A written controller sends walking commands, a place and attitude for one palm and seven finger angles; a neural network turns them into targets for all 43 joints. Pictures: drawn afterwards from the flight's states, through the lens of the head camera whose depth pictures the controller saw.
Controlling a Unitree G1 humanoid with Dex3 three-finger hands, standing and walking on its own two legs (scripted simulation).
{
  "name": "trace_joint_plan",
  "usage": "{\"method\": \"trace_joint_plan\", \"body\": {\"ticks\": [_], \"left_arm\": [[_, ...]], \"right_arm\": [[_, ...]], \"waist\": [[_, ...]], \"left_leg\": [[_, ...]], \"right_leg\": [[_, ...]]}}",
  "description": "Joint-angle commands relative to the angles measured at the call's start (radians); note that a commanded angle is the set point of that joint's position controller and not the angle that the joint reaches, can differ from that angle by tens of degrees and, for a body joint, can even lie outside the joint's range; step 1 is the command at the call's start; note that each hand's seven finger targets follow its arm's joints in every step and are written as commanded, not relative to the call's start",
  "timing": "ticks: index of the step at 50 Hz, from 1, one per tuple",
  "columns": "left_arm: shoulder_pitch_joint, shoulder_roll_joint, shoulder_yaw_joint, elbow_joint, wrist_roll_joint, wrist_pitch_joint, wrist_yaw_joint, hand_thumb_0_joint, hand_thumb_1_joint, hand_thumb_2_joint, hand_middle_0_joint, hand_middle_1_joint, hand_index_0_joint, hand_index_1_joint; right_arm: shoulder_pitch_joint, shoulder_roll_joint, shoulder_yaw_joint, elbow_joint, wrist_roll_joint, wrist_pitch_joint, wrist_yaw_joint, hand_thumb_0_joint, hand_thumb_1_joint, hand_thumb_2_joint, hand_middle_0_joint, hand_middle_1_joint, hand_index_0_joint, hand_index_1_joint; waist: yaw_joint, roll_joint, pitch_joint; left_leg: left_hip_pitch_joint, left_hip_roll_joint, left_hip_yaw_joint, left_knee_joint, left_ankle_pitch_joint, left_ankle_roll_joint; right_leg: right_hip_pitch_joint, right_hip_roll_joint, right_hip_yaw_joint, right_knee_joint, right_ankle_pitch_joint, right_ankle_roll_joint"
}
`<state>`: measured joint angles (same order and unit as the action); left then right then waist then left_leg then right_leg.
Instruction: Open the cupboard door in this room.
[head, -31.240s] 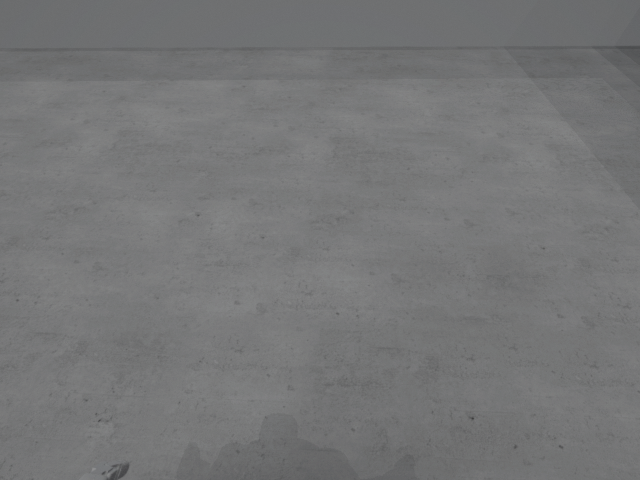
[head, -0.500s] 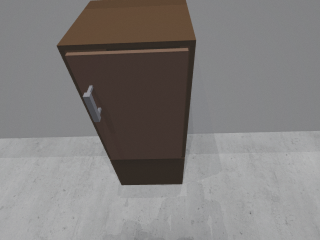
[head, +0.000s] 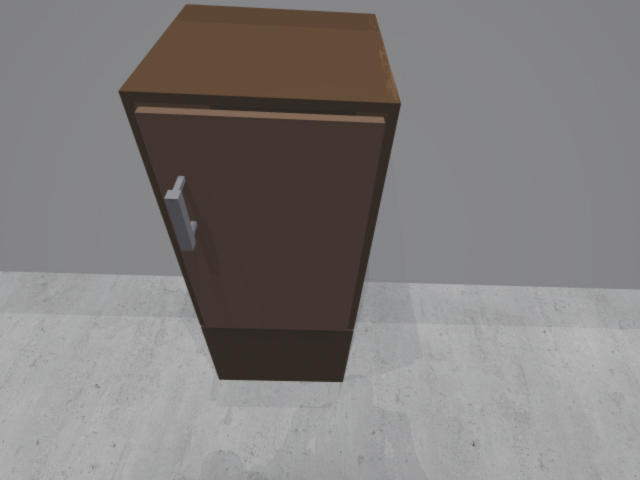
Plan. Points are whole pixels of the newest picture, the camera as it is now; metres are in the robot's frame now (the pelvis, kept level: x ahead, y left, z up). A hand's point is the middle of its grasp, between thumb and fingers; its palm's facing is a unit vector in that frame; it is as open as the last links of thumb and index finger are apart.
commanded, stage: come to a stop and stand still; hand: left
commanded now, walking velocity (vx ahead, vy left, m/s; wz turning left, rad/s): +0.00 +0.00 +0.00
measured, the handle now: (184, 213) +0.51 +0.26 +0.02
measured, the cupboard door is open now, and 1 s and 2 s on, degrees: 0 0 0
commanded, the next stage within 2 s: look again from close up in 0.16 s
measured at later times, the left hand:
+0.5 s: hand out of the picture -0.02 +0.19 -0.18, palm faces +0.00 -0.99 -0.16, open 7.4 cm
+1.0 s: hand out of the picture +0.05 +0.23 -0.13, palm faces +0.17 -0.95 -0.25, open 7.2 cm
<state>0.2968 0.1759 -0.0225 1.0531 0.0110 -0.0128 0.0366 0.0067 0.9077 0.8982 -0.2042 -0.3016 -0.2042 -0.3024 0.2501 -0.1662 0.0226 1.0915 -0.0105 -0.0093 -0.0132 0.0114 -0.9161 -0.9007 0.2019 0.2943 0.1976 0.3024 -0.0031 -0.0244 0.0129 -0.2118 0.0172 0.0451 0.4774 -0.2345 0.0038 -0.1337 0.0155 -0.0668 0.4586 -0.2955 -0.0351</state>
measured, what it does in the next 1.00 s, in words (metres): stands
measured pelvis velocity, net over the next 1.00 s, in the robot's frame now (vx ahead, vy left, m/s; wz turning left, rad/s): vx -0.01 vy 0.04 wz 0.00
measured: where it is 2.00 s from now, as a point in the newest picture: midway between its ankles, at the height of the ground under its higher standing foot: outside the picture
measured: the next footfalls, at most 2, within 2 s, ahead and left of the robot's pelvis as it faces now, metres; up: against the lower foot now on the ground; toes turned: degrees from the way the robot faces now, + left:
none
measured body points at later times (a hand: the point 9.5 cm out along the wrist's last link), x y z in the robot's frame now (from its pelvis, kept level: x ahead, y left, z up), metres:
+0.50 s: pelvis -0.01 +0.03 +0.00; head -0.01 +0.04 +0.45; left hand -0.02 +0.24 -0.16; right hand +0.00 -0.20 -0.15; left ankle +0.01 +0.12 -0.74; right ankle -0.03 -0.09 -0.74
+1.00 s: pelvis -0.01 +0.04 +0.00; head -0.01 +0.04 +0.45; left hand +0.04 +0.28 -0.11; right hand +0.01 -0.20 -0.14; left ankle +0.02 +0.12 -0.74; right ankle -0.03 -0.09 -0.74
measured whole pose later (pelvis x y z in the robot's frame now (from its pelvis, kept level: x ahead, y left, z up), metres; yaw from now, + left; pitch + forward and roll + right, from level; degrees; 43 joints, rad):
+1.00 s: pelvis -0.01 +0.04 +0.00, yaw +0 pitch +0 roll +1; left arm 0.54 0.20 0.00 0.45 -0.08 0.07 0.13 0.05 0.95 0.89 -0.21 -0.31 -0.21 -0.31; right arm 0.37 -0.17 0.02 0.95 0.04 -0.16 -0.05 0.03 -0.93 -0.90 0.21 0.29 0.20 0.30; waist -0.01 -0.03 0.00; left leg -0.26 -0.05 0.08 0.47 -0.21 0.05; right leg -0.22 -0.05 -0.04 0.53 -0.31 -0.02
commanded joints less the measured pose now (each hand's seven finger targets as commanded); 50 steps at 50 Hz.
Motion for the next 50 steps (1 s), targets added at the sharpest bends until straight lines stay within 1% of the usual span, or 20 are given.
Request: {"method": "trace_joint_plan", "body": {"ticks": [1,3,8,10,13,16,20,27,32,33,36,38,40,44,45,46,47,48,49,50], "left_arm": [[0.052,0.102,0.022,-0.021,-0.003,-0.016,0.003,0.0,0.9,0.9,-0.2,-0.3,-0.2,-0.3],[0.058,0.101,0.021,-0.014,0.0,-0.016,0.004,0.0,0.9,0.9,-0.2,-0.3,-0.2,-0.3],[0.065,0.092,0.019,0.001,0.001,-0.015,0.004,0.0,0.9,0.9,-0.2,-0.3,-0.2,-0.3],[0.067,0.089,0.017,0.006,-0.001,-0.014,0.003,0.0,0.9,0.9,-0.2,-0.3,-0.2,-0.3],[0.073,0.082,0.016,0.012,0.001,-0.013,0.003,0.0,0.9,0.9,-0.2,-0.3,-0.2,-0.3],[0.074,0.08,0.014,0.016,0.0,-0.011,0.002,0.0,0.9,0.9,-0.2,-0.3,-0.2,-0.3],[0.087,0.071,0.015,0.023,0.001,-0.011,0.002,0.0,0.9,0.9,-0.2,-0.3,-0.2,-0.3],[0.094,0.063,0.015,0.031,0.001,-0.01,0.003,0.0,0.9,0.9,-0.2,-0.3,-0.2,-0.3],[0.102,0.055,0.014,0.035,0.002,-0.01,0.005,0.0,0.9,0.9,-0.2,-0.3,-0.2,-0.3],[0.1,0.056,0.015,0.035,0.004,-0.009,0.006,0.0,0.9,0.9,-0.2,-0.3,-0.2,-0.3],[0.104,0.05,0.015,0.036,0.003,-0.009,0.006,0.0,0.9,0.9,-0.2,-0.3,-0.2,-0.3],[0.104,0.05,0.016,0.036,0.005,-0.007,0.006,0.0,0.9,0.9,-0.2,-0.3,-0.2,-0.3],[0.114,0.046,0.016,0.037,0.004,-0.008,0.006,0.0,0.9,0.9,-0.2,-0.3,-0.2,-0.3],[0.11,0.042,0.016,0.036,0.004,-0.009,0.007,0.0,0.9,0.9,-0.2,-0.3,-0.2,-0.3],[0.128,0.071,0.008,0.055,0.022,-0.025,0.04,0.0,0.9,0.9,-0.2,-0.3,-0.2,-0.3],[-0.579,0.295,0.132,-1.539,-0.185,-0.226,0.048,0.0,0.877,0.89,-0.202,-0.315,-0.202,-0.315],[-0.21,0.218,0.105,-1.33,-0.114,-0.176,0.103,0.0,0.853,0.88,-0.203,-0.33,-0.203,-0.33],[0.063,0.043,-0.003,-1.147,-0.118,-0.043,0.135,0.0,0.83,0.87,-0.205,-0.345,-0.205,-0.345],[0.097,-0.104,-0.092,-1.113,-0.161,-0.024,0.123,0.0,0.807,0.86,-0.207,-0.36,-0.207,-0.36],[0.054,-0.057,-0.064,-1.191,-0.183,-0.071,0.111,0.0,0.783,0.85,-0.208,-0.375,-0.208,-0.375]], "right_arm": [[0.017,-0.106,-0.017,-0.03,-0.002,-0.016,-0.01,0.0,-0.9,-0.9,0.2,0.3,0.2,0.3],[0.015,-0.102,-0.018,-0.022,0.0,-0.017,-0.011,0.0,-0.9,-0.9,0.2,0.3,0.2,0.3],[0.018,-0.102,-0.018,-0.009,0.0,-0.018,-0.012,0.0,-0.9,-0.9,0.2,0.3,0.2,0.3],[0.018,-0.105,-0.017,-0.006,0.0,-0.018,-0.011,0.0,-0.9,-0.9,0.2,0.3,0.2,0.3],[0.021,-0.1,-0.018,0.0,0.0,-0.016,-0.011,0.0,-0.9,-0.9,0.2,0.3,0.2,0.3],[0.026,-0.102,-0.017,0.002,0.0,-0.016,-0.01,0.0,-0.9,-0.9,0.2,0.3,0.2,0.3],[0.037,-0.101,-0.019,0.006,0.0,-0.019,-0.011,0.0,-0.9,-0.9,0.2,0.3,0.2,0.3],[0.055,-0.095,-0.02,0.014,0.0,-0.022,-0.012,0.0,-0.9,-0.9,0.2,0.3,0.2,0.3],[0.063,-0.088,-0.023,0.018,0.001,-0.022,-0.012,0.0,-0.9,-0.9,0.2,0.3,0.2,0.3],[0.067,-0.086,-0.023,0.02,0.001,-0.022,-0.013,0.0,-0.9,-0.9,0.2,0.3,0.2,0.3],[0.071,-0.083,-0.023,0.019,0.0,-0.021,-0.013,0.0,-0.9,-0.9,0.2,0.3,0.2,0.3],[0.076,-0.079,-0.024,0.021,0.001,-0.021,-0.013,0.0,-0.9,-0.9,0.2,0.3,0.2,0.3],[0.073,-0.08,-0.024,0.021,0.001,-0.023,-0.013,0.0,-0.9,-0.9,0.2,0.3,0.2,0.3],[0.08,-0.077,-0.025,0.021,0.001,-0.023,-0.014,0.0,-0.9,-0.9,0.2,0.3,0.2,0.3],[0.007,-0.116,-0.02,-0.055,0.008,-0.029,-0.005,0.0,-0.9,-0.9,0.2,0.3,0.2,0.3],[0.047,-0.276,-0.057,-0.432,0.053,-0.161,-0.045,0.0,-0.9,-0.9,0.2,0.3,0.2,0.3],[-0.034,-0.191,-0.017,-0.377,0.058,-0.264,-0.068,0.0,-0.9,-0.9,0.2,0.3,0.2,0.3],[-0.032,-0.143,-0.033,-0.372,0.077,-0.293,-0.062,0.0,-0.9,-0.9,0.2,0.3,0.2,0.3],[0.001,-0.154,-0.032,-0.367,0.081,-0.304,-0.062,0.0,-0.9,-0.9,0.2,0.3,0.2,0.3],[-0.031,-0.194,-0.045,-0.419,0.081,-0.321,-0.069,0.0,-0.9,-0.9,0.2,0.3,0.2,0.3]], "waist": [[0.007,0.018,0.035],[0.007,0.014,0.048],[0.007,0.012,0.044],[0.008,0.028,0.051],[0.007,0.013,0.07],[0.007,0.021,0.074],[0.009,0.023,0.054],[0.01,0.018,0.049],[0.01,0.02,0.05],[0.01,0.01,0.069],[0.01,0.022,0.068],[0.01,0.014,0.077],[0.012,0.03,0.058],[0.01,0.008,0.067],[0.024,0.107,0.135],[-0.124,0.295,-0.389],[-0.014,0.338,-0.395],[-0.037,0.246,-0.205],[-0.045,0.157,-0.072],[-0.042,0.122,-0.006]], "left_leg": [[0.0,0.082,-0.081,-0.083,0.148,0.028],[0.008,0.084,-0.084,-0.093,0.149,0.03],[0.014,0.087,-0.088,-0.108,0.147,0.033],[0.006,0.087,-0.091,-0.12,0.12,0.032],[0.005,0.087,-0.095,-0.134,0.093,0.034],[-0.014,0.084,-0.101,-0.147,0.058,0.034],[-0.004,0.089,-0.105,-0.155,0.062,0.037],[-0.01,0.091,-0.114,-0.168,0.061,0.041],[-0.006,0.091,-0.113,-0.171,0.06,0.042],[-0.013,0.092,-0.114,-0.173,0.061,0.044],[-0.022,0.091,-0.118,-0.183,0.039,0.042],[-0.026,0.092,-0.12,-0.186,0.033,0.044],[-0.012,0.091,-0.117,-0.184,0.042,0.044],[-0.011,0.091,-0.116,-0.182,0.057,0.044],[-0.072,0.086,-0.081,-0.019,0.153,0.009],[0.285,-0.003,-0.087,-0.094,0.157,-0.012],[0.277,0.059,-0.11,-0.128,0.14,-0.029],[0.097,0.064,-0.166,-0.186,-0.052,-0.056],[-0.012,0.041,-0.154,-0.16,-0.161,-0.02],[-0.083,0.026,-0.159,-0.101,-0.206,-0.003]], "right_leg": [[-0.037,-0.128,0.124,-0.11,0.193,-0.005],[-0.046,-0.124,0.125,-0.116,0.188,-0.003],[-0.04,-0.125,0.122,-0.123,0.176,0.001],[-0.046,-0.125,0.121,-0.13,0.137,0.003],[-0.062,-0.122,0.122,-0.141,0.103,0.003],[-0.064,-0.121,0.121,-0.142,0.072,0.004],[-0.055,-0.123,0.114,-0.136,0.082,0.007],[-0.049,-0.123,0.107,-0.126,0.09,0.009],[-0.053,-0.123,0.106,-0.126,0.094,0.01],[-0.057,-0.121,0.103,-0.125,0.094,0.011],[-0.057,-0.121,0.105,-0.126,0.084,0.01],[-0.057,-0.12,0.099,-0.124,0.083,0.011],[-0.056,-0.123,0.102,-0.124,0.094,0.011],[-0.061,-0.122,0.102,-0.123,0.098,0.012],[-0.123,-0.148,0.121,-0.125,0.168,0.006],[-0.084,-0.027,0.002,-0.003,0.2,0.002],[-0.139,-0.015,-0.008,0.109,0.03,-0.016],[-0.257,-0.01,-0.025,0.165,-0.087,0.003],[-0.272,-0.013,-0.027,0.154,-0.048,0.005],[-0.281,-0.012,-0.035,0.104,-0.048,0.009]]}}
